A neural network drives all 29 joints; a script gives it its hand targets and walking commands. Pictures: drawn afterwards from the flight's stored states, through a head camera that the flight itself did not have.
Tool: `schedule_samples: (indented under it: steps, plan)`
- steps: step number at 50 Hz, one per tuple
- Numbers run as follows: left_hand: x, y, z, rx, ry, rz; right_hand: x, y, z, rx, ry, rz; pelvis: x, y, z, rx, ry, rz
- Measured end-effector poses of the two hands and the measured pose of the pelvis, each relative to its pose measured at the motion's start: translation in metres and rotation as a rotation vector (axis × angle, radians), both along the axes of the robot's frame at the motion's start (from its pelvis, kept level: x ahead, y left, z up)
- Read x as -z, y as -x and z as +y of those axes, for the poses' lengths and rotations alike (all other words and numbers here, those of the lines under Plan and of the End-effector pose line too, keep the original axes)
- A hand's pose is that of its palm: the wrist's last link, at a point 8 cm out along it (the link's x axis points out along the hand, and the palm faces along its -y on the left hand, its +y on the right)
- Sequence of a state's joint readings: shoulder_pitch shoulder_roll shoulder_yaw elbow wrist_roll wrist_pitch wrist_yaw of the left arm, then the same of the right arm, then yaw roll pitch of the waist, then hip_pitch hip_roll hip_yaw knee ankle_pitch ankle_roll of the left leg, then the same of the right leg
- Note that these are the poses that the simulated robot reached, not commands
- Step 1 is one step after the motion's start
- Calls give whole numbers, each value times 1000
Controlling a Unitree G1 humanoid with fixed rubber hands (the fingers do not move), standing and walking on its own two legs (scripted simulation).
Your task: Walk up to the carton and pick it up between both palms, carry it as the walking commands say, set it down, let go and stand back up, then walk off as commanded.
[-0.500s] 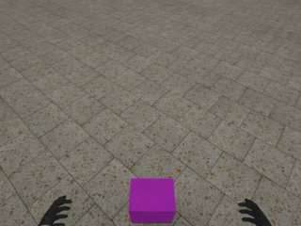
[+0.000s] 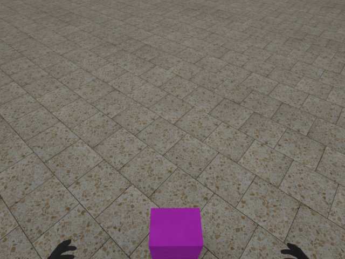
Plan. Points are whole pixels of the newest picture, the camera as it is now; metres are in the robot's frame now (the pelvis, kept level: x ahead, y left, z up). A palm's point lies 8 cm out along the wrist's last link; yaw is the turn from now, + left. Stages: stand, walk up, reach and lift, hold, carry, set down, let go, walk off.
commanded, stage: stand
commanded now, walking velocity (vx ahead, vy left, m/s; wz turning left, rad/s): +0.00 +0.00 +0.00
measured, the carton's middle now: (175, 234) +0.36 +0.00 -0.65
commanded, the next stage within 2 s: walk off in 1.12 s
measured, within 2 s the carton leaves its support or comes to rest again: neither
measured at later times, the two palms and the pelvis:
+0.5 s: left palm out of the picture +0.08 +0.31 -0.10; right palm out of the picture +0.09 -0.30 -0.10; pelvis -0.01 +0.00 +0.00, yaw +0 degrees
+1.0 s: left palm out of the picture +0.07 +0.31 -0.10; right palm out of the picture +0.08 -0.31 -0.10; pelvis -0.02 +0.00 +0.00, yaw +1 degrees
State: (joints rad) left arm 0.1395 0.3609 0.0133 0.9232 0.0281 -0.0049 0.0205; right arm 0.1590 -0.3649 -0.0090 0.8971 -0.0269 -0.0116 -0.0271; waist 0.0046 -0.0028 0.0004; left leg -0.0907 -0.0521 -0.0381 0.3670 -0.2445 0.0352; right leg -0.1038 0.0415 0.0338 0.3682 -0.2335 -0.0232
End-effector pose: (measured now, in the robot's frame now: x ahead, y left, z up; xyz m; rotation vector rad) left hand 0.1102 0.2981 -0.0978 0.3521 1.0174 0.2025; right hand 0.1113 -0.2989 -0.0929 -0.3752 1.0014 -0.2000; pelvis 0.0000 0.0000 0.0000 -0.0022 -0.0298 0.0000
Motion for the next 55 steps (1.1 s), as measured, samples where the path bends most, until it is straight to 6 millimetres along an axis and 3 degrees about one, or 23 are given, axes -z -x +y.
schedule_samples:
  steps: [27,55]
  plan:
    - [4,35,12,-31,-8,73,3,26,-5,11,10,71,-3,14,2,-7,1,-10]
    - [6,44,16,-40,-12,105,4,30,-9,15,15,98,-4,17,2,-11,0,-12]
